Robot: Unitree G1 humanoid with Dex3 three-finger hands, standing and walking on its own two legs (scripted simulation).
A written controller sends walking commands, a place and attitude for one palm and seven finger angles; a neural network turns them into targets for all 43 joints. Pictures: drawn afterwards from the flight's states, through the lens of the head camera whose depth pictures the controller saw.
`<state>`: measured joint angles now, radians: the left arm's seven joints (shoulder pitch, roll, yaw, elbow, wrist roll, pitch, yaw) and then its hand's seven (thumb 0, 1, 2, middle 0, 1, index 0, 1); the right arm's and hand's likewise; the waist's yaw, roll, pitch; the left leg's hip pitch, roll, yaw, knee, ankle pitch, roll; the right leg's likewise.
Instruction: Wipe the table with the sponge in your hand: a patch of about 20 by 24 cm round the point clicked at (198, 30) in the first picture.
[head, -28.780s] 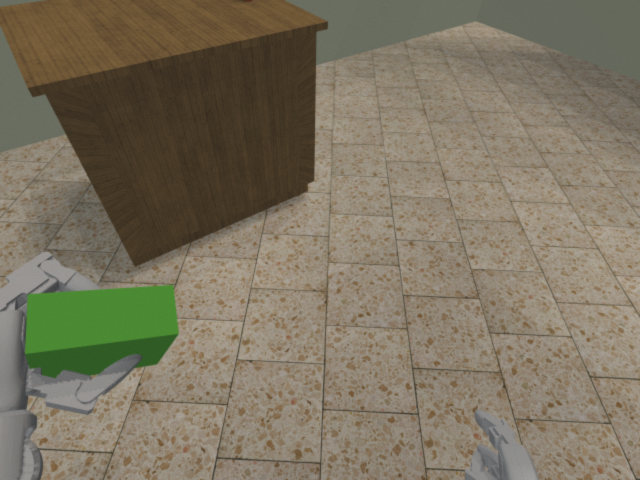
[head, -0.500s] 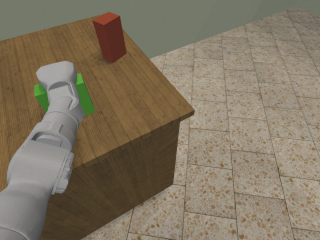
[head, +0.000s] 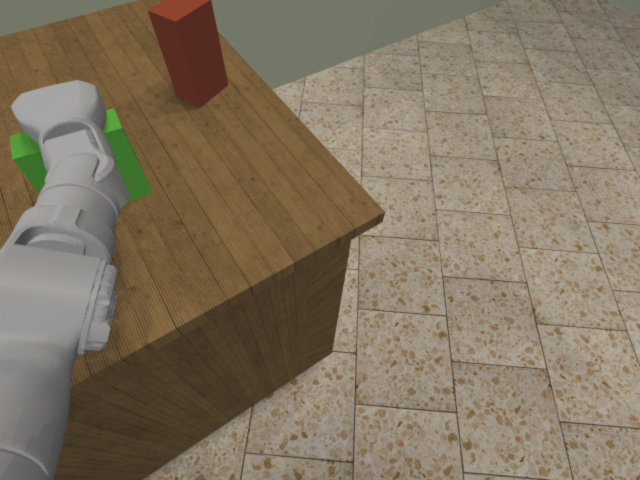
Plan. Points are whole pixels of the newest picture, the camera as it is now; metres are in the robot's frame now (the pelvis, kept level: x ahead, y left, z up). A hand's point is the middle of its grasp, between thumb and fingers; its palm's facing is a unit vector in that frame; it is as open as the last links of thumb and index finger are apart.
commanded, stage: wipe back along the third lane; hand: left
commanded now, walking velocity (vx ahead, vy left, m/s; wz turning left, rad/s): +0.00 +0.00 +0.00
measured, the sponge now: (94, 177) +0.50 +0.26 +0.07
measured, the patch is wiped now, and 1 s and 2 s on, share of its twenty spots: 1.00 1.00 1.00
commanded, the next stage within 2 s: slide back across to the middle lane in 1.70 s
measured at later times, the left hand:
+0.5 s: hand (85, 162) +0.49 +0.25 +0.11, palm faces -0.06 +0.00 -1.00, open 9.4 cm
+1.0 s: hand (103, 195) +0.44 +0.22 +0.11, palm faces -0.05 +0.01 -1.00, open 9.4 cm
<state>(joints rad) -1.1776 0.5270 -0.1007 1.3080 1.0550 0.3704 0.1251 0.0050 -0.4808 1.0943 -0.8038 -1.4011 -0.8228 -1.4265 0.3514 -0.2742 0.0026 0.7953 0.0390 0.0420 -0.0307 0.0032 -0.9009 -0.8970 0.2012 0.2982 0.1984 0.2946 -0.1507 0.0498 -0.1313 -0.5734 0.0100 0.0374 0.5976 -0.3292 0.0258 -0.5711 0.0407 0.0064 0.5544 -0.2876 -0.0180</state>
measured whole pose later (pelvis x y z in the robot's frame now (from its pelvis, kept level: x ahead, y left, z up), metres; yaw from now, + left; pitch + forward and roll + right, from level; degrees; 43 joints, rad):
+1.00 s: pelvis +0.00 -0.01 +0.01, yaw +2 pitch +10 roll +0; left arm -0.88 0.29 -0.24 0.96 0.98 0.52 0.14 -0.02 -0.45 1.09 -0.77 -1.45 -0.78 -1.47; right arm 0.17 -0.26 0.02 0.75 0.06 0.14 -0.03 0.00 -0.90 -0.90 0.20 0.30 0.20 0.29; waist -0.02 0.06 -0.14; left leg -0.38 -0.01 0.01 0.52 -0.31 0.02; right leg -0.39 0.02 -0.02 0.53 -0.31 -0.03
